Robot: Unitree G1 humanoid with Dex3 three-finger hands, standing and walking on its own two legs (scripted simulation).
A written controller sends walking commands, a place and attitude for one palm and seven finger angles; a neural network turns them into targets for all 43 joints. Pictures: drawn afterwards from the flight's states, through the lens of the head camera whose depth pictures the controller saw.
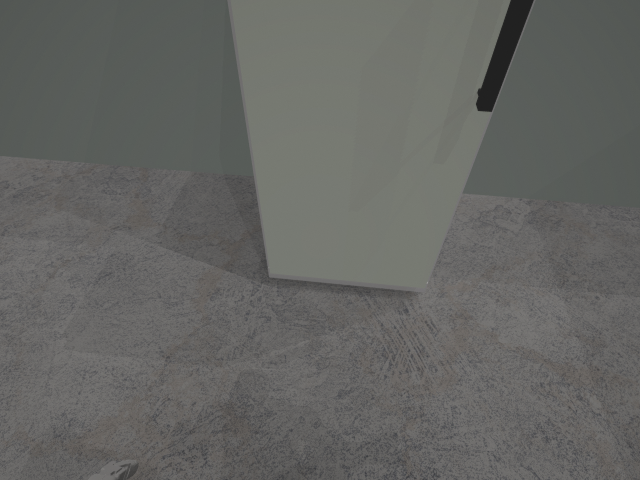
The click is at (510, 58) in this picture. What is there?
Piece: fridge door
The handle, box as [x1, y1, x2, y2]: [476, 0, 533, 111]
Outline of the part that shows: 533,0 510,1 482,86 480,89 478,89 477,92 478,98 476,105 478,110 491,111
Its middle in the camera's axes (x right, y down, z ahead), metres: +0.34 -0.43 +0.66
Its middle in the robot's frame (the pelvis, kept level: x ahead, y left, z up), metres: +0.83 -0.29 +0.27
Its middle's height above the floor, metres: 1.04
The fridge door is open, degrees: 0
